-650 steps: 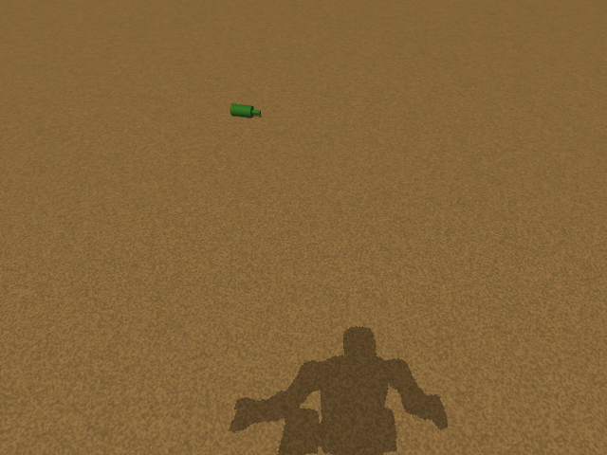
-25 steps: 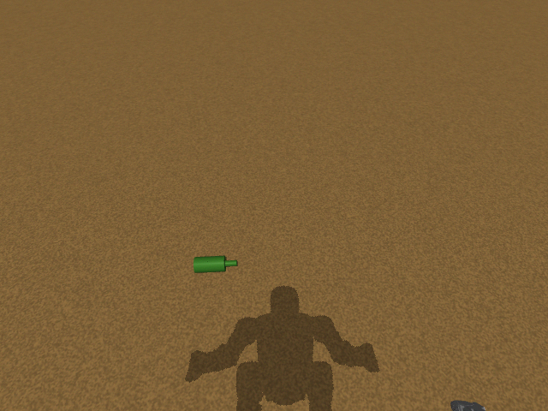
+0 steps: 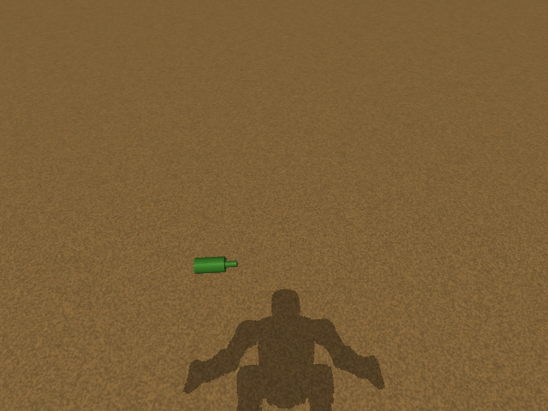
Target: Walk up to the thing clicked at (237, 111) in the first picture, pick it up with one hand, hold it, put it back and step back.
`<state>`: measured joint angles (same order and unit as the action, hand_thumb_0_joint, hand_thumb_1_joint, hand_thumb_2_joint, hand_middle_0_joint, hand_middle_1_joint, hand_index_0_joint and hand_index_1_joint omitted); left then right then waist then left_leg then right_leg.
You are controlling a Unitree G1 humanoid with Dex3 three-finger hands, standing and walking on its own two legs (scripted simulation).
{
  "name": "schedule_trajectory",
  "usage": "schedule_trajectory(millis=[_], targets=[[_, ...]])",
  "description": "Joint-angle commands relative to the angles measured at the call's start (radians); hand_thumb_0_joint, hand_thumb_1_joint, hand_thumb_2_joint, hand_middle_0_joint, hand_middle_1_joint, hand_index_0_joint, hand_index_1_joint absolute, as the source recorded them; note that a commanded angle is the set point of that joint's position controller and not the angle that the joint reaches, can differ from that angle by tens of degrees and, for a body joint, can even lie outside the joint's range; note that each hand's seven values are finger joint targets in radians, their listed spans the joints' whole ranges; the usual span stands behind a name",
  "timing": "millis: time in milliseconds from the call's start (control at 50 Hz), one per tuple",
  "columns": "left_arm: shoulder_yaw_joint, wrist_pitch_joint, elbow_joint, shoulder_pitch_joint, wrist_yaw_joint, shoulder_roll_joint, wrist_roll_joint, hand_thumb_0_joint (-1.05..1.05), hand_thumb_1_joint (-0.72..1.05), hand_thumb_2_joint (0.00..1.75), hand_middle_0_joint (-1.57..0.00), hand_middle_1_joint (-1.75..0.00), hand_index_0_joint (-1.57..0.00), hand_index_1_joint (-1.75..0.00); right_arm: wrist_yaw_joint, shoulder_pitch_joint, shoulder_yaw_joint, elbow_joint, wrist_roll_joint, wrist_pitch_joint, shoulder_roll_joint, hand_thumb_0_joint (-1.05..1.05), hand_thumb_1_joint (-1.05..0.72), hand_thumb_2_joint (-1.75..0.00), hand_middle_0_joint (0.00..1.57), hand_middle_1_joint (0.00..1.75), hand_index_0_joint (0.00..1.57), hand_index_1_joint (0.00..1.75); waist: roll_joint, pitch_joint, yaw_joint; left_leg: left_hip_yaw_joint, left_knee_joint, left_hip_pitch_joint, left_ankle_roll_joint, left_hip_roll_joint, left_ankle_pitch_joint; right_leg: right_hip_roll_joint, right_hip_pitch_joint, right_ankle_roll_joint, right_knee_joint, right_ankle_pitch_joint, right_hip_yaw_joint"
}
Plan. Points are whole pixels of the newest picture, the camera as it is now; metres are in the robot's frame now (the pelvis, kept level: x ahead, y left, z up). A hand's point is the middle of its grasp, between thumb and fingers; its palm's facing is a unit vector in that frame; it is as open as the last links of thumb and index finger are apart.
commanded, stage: stand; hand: left
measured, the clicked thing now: (216, 264) +0.79 +0.25 -0.75
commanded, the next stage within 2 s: walk up in 0.28 s
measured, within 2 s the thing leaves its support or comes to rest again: neither
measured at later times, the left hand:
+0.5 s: hand out of the picture +0.07 +0.29 -0.16, palm faces +0.03 -0.93 -0.36, open 7.4 cm
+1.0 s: hand (126, 328) +0.30 +0.29 -0.15, palm faces -0.05 -0.91 -0.41, open 7.4 cm
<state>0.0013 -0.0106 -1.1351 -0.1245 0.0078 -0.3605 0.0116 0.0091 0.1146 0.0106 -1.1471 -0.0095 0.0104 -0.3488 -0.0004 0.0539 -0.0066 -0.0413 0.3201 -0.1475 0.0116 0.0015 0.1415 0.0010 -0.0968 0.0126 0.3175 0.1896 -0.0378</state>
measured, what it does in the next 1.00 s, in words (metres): walks ahead: right foot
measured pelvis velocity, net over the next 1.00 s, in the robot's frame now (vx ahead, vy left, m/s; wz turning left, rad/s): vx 0.21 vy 0.02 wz -0.01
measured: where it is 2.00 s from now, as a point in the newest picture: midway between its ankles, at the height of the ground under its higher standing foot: (271, 377)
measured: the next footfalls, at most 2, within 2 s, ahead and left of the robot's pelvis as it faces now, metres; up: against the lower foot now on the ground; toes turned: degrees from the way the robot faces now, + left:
right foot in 0.96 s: +0.36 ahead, -0.10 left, +0.00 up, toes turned -2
left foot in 1.32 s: +0.43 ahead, +0.16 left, +0.00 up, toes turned +2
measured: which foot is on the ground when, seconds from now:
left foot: down 0.00-0.98, up 1.00-1.00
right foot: down 0.00-0.56, up 0.58-0.94, down 0.96-1.00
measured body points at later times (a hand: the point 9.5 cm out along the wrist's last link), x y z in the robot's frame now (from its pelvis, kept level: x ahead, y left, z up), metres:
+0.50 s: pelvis +0.05 +0.02 -0.01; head +0.05 +0.02 +0.44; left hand +0.07 +0.34 -0.13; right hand +0.13 -0.31 -0.13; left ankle +0.08 +0.14 -0.74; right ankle -0.01 -0.13 -0.75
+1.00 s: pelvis +0.21 +0.02 -0.03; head +0.22 +0.00 +0.42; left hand +0.30 +0.34 -0.12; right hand +0.22 -0.30 -0.16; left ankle +0.12 +0.14 -0.73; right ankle +0.29 -0.10 -0.75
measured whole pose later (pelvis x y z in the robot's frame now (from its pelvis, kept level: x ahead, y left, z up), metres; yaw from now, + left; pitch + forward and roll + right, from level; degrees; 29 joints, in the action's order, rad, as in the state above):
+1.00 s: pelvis +0.21 +0.02 -0.03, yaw -1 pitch -4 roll +0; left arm 0.07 -0.06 -0.87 -0.25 0.06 -0.40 0.03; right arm 0.04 0.38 0.06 -0.86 -0.01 0.03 -0.40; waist -0.05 0.09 -0.03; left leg 0.02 0.74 -0.12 -0.02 -0.04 0.47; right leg 0.01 -0.35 -0.03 0.60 0.18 0.05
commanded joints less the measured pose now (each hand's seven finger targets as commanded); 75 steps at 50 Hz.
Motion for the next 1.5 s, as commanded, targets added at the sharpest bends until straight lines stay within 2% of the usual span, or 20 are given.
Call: schedule_trajectory(millis=[0,240,260,300,340,380,500,520,540,560,660,900,920,960,980,1060,1240,1280,1340,1480], targets=[[0.038,-0.027,0.061,0.038,-0.014,-0.215,-0.003,0.0,0.9,0.9,-0.2,-0.3,-0.2,-0.3,-0.009,-0.041,0.032,0.06,0.001,0.021,-0.213,0.0,-0.9,-0.9,0.2,0.3,0.2,0.3,0.008,-0.044,-0.005,-0.095,-0.054,0.016,-0.029,-0.109,0.017,0.113,-0.048,-0.035,-0.07,0.01,-0.086],[0.033,-0.026,0.066,0.026,-0.018,-0.21,-0.007,0.0,0.9,0.9,-0.2,-0.3,-0.2,-0.3,-0.014,-0.036,0.027,0.06,0.006,0.022,-0.219,0.0,-0.9,-0.9,0.2,0.3,0.2,0.3,-0.011,-0.104,0.0,-0.08,-0.015,0.062,-0.031,-0.118,-0.177,0.12,0.005,-0.034,-0.034,-0.177,-0.073],[0.086,-0.035,0.104,-0.047,0.0,-0.274,0.003,0.0,0.9,0.9,-0.2,-0.3,-0.2,-0.3,0.007,0.02,0.077,0.113,-0.01,0.03,-0.276,0.0,-0.9,-0.9,0.2,0.3,0.2,0.3,-0.005,-0.19,0.008,-0.071,0.064,0.06,-0.097,-0.072,0.27,0.058,0.06,-0.076,0.027,0.239,-0.05],[0.105,-0.036,0.101,-0.097,0.01,-0.289,0.018,0.0,0.9,0.9,-0.2,-0.3,-0.2,-0.3,0.023,-0.021,0.087,0.148,-0.023,0.024,-0.273,0.0,-0.9,-0.9,0.2,0.3,0.2,0.3,0.012,-0.017,0.047,-0.097,0.108,-0.209,-0.106,-0.058,0.546,0.116,0.001,-0.127,0.003,0.551,-0.182],[0.127,-0.046,0.116,-0.158,0.009,-0.318,0.018,0.0,0.9,0.9,-0.2,-0.3,-0.2,-0.3,0.032,-0.108,0.082,0.207,-0.029,0.023,-0.219,0.0,-0.9,-0.9,0.2,0.3,0.2,0.3,0.152,0.138,0.1,0.029,0.369,-0.492,-0.052,-0.001,0.328,0.276,0.095,-0.212,-0.177,0.583,-0.402],[0.133,-0.062,0.149,-0.163,0.006,-0.316,0.022,0.0,0.9,0.9,-0.2,-0.3,-0.2,-0.3,0.032,-0.082,0.09,0.221,-0.031,0.035,-0.234,0.0,-0.9,-0.9,0.2,0.3,0.2,0.3,0.097,0.141,0.085,-0.025,0.461,-0.542,-0.04,-0.065,0.286,0.339,0.148,-0.276,-0.177,0.252,-0.425],[0.11,-0.05,0.265,-0.026,0.024,-0.266,0.008,0.0,0.9,0.9,-0.2,-0.3,-0.2,-0.3,0.042,0.205,0.135,0.196,-0.034,0.059,-0.233,0.0,-0.9,-0.9,0.2,0.3,0.2,0.3,0.066,-0.035,-0.086,0.091,0.097,0.139,-0.028,-0.004,0.029,0.134,-0.187,-0.135,0.198,-0.121,-0.028],[0.094,-0.047,0.274,-0.08,0.026,-0.208,0.005,0.0,0.9,0.9,-0.2,-0.3,-0.2,-0.3,0.03,0.311,0.165,0.18,-0.042,0.062,-0.292,0.0,-0.9,-0.9,0.2,0.3,0.2,0.3,-0.14,-0.097,-0.125,-0.014,0.033,0.308,-0.063,-0.066,0.14,0.034,-0.317,-0.096,0.474,-0.018,0.037],[0.08,-0.048,0.288,-0.111,0.023,-0.152,-0.006,0.0,0.9,0.9,-0.2,-0.3,-0.2,-0.3,0.026,0.351,0.179,0.199,-0.052,0.069,-0.393,0.0,-0.9,-0.9,0.2,0.3,0.2,0.3,-0.343,-0.084,-0.121,-0.524,-0.149,0.319,-0.157,-0.339,0.4,-0.122,-0.543,-0.058,0.689,0.371,0.012],[0.105,-0.043,0.27,-0.101,0.008,-0.264,0.005,0.0,0.9,0.9,-0.2,-0.3,-0.2,-0.3,0.029,0.264,0.183,0.238,-0.022,0.067,-0.405,0.0,-0.9,-0.9,0.2,0.3,0.2,0.3,-0.165,-0.053,-0.092,-0.59,-0.154,0.169,-0.255,-0.406,0.52,-0.029,-0.485,-0.076,0.774,0.394,-0.116],[0.099,-0.042,0.23,-0.217,0.032,-0.266,-0.002,0.0,0.9,0.9,-0.2,-0.3,-0.2,-0.3,0.02,0.166,0.13,0.311,-0.005,0.076,-0.291,0.0,-0.9,-0.9,0.2,0.3,0.2,0.3,-0.136,0.038,-0.012,-0.203,-0.129,0.048,-0.209,-0.272,0.199,0.057,-0.437,-0.037,0.64,0.162,-0.06],[0.125,-0.062,0.293,-0.206,0.049,-0.227,0.01,0.0,0.9,0.9,-0.2,-0.3,-0.2,-0.3,0.028,0.174,0.12,0.402,0.002,0.06,-0.295,0.0,-0.9,-0.9,0.2,0.3,0.2,0.3,-0.077,0.028,0.046,-0.044,0.103,-0.14,-0.171,-0.213,0.042,0.021,-0.051,-0.049,0.222,-0.019,0.098],[0.142,-0.072,0.273,-0.291,0.037,-0.259,0.011,0.0,0.9,0.9,-0.2,-0.3,-0.2,-0.3,0.026,0.202,0.103,0.405,0.002,0.06,-0.253,0.0,-0.9,-0.9,0.2,0.3,0.2,0.3,0.032,-0.044,0.088,-0.003,0.304,-0.162,-0.144,-0.163,-0.061,0.016,0.089,-0.064,0.186,0.018,0.061],[0.171,-0.09,0.298,-0.365,0.017,-0.389,0.006,0.0,0.9,0.9,-0.2,-0.3,-0.2,-0.3,0.021,0.301,0.074,0.417,0.011,0.058,-0.187,0.0,-0.9,-0.9,0.2,0.3,0.2,0.3,0.304,-0.093,0.092,0.078,0.777,-0.463,-0.058,0.063,0.381,0.399,0.24,-0.224,-0.079,0.219,-0.593],[0.163,-0.085,0.319,-0.304,0.019,-0.386,-0.006,0.0,0.9,0.9,-0.2,-0.3,-0.2,-0.3,0.009,0.267,0.099,0.389,0.0,0.046,-0.279,0.0,-0.9,-0.9,0.2,0.3,0.2,0.3,0.143,-0.032,0.081,-0.026,0.873,-0.442,-0.058,0.002,0.428,0.444,0.083,-0.307,-0.071,0.275,-0.636],[0.136,-0.085,0.354,-0.195,0.011,-0.296,-0.011,0.0,0.9,0.9,-0.2,-0.3,-0.2,-0.3,0.024,0.322,0.098,0.34,0.011,0.038,-0.255,0.0,-0.9,-0.9,0.2,0.3,0.2,0.3,0.146,0.023,0.015,-0.05,0.757,-0.367,-0.047,-0.054,0.233,0.259,-0.087,-0.227,-0.078,0.162,-0.236],[0.103,-0.057,0.382,-0.159,0.001,-0.27,-0.004,0.0,0.9,0.9,-0.2,-0.3,-0.2,-0.3,0.013,0.236,0.09,0.328,-0.012,0.047,-0.187,0.0,-0.9,-0.9,0.2,0.3,0.2,0.3,0.113,-0.046,0.014,0.086,0.293,-0.077,-0.015,-0.031,0.015,0.22,-0.223,-0.206,0.156,-0.306,-0.022],[0.081,-0.039,0.386,-0.112,-0.003,-0.231,-0.014,0.0,0.9,0.9,-0.2,-0.3,-0.2,-0.3,-0.002,0.269,0.094,0.31,-0.013,0.056,-0.206,0.0,-0.9,-0.9,0.2,0.3,0.2,0.3,0.056,-0.065,-0.027,0.066,0.196,0.041,-0.038,-0.024,-0.089,0.173,-0.299,-0.148,0.277,-0.181,-0.002],[0.074,-0.001,0.321,-0.218,-0.018,-0.225,-0.035,0.0,0.9,0.9,-0.2,-0.3,-0.2,-0.3,-0.014,0.172,0.105,0.343,-0.001,0.066,-0.347,0.0,-0.9,-0.9,0.2,0.3,0.2,0.3,-0.182,-0.102,0.013,-0.416,0.021,-0.055,-0.25,-0.37,-0.044,0.018,-0.253,-0.049,0.534,0.407,-0.004],[0.073,-0.025,0.187,-0.216,-0.023,-0.225,-0.006,0.0,0.9,0.9,-0.2,-0.3,-0.2,-0.3,-0.016,0.031,0.055,0.308,0.017,0.034,-0.246,0.0,-0.9,-0.9,0.2,0.3,0.2,0.3,-0.136,-0.118,0.053,-0.111,0.203,-0.149,-0.105,-0.21,-0.19,0.061,-0.035,-0.053,0.156,-0.004,-0.01]])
